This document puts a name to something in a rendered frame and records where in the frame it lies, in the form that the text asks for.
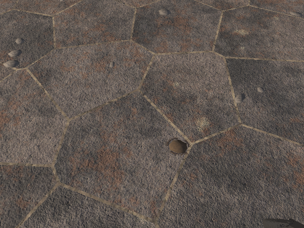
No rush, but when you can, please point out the robot right hand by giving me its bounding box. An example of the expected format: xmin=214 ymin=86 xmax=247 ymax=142
xmin=262 ymin=218 xmax=304 ymax=228

